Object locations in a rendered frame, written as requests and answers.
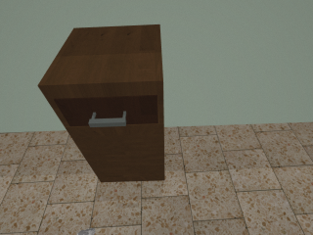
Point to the handle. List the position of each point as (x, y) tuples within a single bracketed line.
[(107, 122)]

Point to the cabinet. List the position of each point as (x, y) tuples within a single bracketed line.
[(112, 61)]

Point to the drawer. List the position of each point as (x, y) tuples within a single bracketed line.
[(140, 109)]

